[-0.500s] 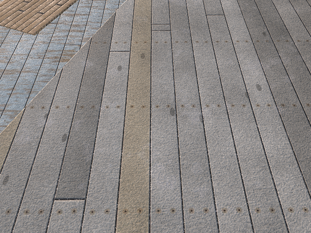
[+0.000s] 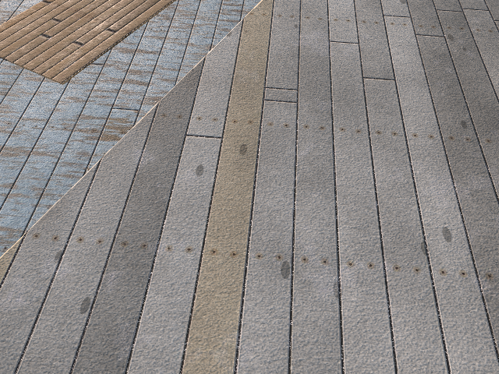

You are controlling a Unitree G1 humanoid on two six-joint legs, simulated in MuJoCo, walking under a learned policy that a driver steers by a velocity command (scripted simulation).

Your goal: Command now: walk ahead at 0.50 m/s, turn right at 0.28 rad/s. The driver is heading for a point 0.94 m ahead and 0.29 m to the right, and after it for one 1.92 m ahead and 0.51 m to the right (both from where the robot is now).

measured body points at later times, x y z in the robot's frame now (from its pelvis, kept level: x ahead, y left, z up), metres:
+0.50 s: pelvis +0.28 +0.01 +0.00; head +0.30 +0.01 +0.45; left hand +0.43 +0.26 -0.12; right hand +0.40 -0.29 -0.07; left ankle +0.36 +0.10 -0.73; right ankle +0.17 -0.08 -0.64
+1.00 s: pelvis +0.49 -0.16 +0.00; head +0.52 -0.19 +0.44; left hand +0.79 -0.05 -0.09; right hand +0.40 -0.44 -0.12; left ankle +0.49 +0.05 -0.63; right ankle +0.50 -0.25 -0.73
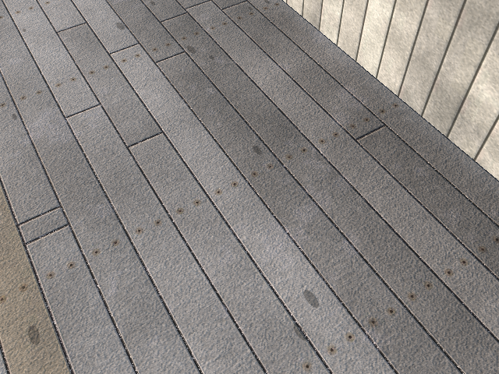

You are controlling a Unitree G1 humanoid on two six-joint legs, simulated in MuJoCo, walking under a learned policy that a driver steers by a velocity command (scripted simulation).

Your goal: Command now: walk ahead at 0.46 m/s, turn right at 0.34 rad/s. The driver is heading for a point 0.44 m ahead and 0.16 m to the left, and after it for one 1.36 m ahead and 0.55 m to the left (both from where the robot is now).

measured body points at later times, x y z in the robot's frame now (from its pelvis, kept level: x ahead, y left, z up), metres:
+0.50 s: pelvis +0.20 +0.04 +0.00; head +0.24 +0.06 +0.45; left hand +0.31 +0.33 -0.11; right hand +0.38 -0.21 -0.09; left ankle +0.29 +0.13 -0.73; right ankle +0.15 -0.10 -0.64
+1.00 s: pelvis +0.25 -0.01 +0.01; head +0.28 -0.02 +0.46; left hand +0.24 +0.30 -0.07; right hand +0.51 -0.21 -0.09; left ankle +0.18 +0.12 -0.64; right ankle +0.30 -0.11 -0.73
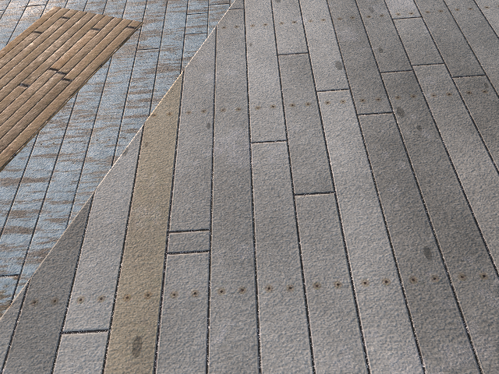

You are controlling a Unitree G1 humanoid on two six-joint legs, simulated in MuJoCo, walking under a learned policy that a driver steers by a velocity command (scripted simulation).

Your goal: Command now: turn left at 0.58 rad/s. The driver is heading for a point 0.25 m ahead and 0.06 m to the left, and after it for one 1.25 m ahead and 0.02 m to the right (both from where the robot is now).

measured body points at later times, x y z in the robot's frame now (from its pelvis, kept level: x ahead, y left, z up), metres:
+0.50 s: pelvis +0.07 +0.06 +0.01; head +0.09 +0.10 +0.45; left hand +0.16 +0.38 -0.10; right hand +0.20 -0.19 -0.09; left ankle -0.03 +0.13 -0.74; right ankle +0.23 -0.07 -0.68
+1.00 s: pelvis +0.35 +0.08 +0.00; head +0.39 +0.08 +0.45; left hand +0.40 +0.37 -0.11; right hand +0.56 -0.16 -0.08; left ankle +0.45 +0.28 -0.67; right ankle +0.36 +0.01 -0.74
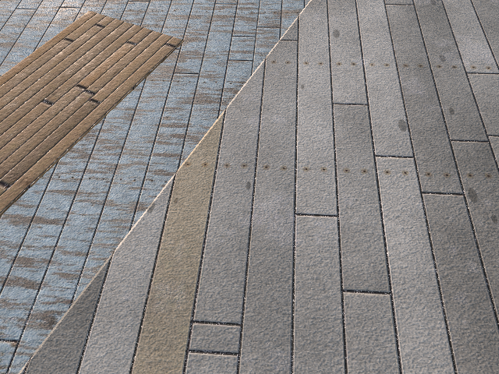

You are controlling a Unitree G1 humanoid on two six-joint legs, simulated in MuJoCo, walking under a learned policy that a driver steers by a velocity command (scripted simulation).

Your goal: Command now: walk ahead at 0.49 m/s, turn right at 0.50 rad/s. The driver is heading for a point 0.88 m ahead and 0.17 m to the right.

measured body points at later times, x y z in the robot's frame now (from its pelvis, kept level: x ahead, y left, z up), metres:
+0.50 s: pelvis +0.28 +0.04 +0.00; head +0.31 +0.03 +0.45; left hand +0.53 +0.24 -0.09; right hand +0.24 -0.25 -0.11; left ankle +0.27 +0.15 -0.74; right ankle +0.33 -0.14 -0.67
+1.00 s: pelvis +0.52 -0.12 +0.00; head +0.53 -0.15 +0.45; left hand +0.73 +0.06 -0.10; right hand +0.52 -0.44 -0.10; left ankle +0.72 -0.02 -0.66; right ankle +0.47 -0.17 -0.74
